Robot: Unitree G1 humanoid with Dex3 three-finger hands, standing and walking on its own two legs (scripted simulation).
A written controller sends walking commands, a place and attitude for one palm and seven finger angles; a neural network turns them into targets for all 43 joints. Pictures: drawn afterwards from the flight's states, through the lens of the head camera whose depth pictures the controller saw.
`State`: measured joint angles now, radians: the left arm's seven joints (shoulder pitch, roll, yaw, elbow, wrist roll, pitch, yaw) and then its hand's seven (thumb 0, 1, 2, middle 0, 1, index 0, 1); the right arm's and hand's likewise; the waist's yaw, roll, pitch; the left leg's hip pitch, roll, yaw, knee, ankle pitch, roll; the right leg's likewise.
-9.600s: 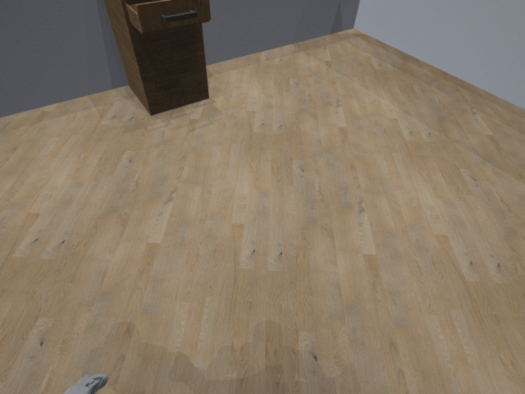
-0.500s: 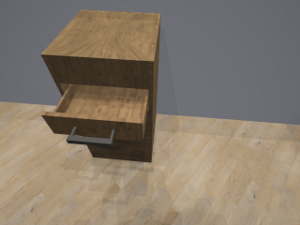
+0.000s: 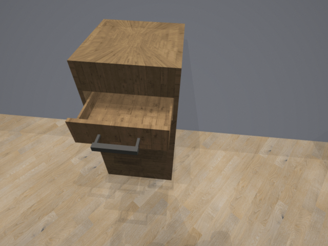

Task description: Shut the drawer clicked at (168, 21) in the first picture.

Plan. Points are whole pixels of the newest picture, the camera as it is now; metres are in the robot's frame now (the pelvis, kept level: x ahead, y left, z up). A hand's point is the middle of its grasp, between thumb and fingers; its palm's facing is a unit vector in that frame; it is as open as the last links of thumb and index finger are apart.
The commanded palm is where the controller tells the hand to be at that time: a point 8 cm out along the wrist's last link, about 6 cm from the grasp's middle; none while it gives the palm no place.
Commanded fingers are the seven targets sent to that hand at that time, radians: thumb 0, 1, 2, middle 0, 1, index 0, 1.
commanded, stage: look again from close up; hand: left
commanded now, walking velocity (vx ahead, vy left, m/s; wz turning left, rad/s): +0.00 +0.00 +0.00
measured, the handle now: (116, 143) +0.49 +0.21 -0.12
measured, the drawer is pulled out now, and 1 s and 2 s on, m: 0.18 0.18 0.18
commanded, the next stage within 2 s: shuffle to correct the standing spot in 0.04 s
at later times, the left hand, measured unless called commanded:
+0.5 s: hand out of the picture +0.00 +0.15 -0.19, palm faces +0.08 -0.99 -0.11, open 7.4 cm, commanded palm none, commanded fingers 0.00 0.90 0.90 -0.20 -0.30 -0.20 -0.30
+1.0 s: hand out of the picture +0.09 +0.18 -0.17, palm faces +0.00 -0.97 -0.23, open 7.3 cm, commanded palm none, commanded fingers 0.00 0.90 0.90 -0.20 -0.30 -0.20 -0.30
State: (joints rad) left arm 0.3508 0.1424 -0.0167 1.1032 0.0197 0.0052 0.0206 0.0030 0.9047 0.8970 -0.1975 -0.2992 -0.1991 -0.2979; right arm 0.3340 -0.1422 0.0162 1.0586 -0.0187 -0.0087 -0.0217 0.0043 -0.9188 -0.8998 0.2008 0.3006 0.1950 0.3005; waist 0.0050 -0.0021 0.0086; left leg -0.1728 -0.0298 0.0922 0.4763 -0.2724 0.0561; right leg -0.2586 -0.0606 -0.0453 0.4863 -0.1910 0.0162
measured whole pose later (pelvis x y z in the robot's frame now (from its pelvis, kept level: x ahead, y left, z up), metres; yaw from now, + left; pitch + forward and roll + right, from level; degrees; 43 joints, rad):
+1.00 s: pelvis +0.04 +0.00 +0.00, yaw -2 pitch -2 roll +1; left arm 0.23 0.16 0.02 1.04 0.01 0.01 0.04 0.00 0.93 0.90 -0.20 -0.30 -0.20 -0.30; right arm 0.28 -0.13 0.00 1.11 -0.01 -0.01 -0.05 0.01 -0.92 -0.90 0.20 0.30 0.20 0.30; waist -0.01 0.01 0.06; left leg -0.10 -0.03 0.13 0.46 -0.33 0.06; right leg -0.27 -0.03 -0.03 0.53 -0.22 0.00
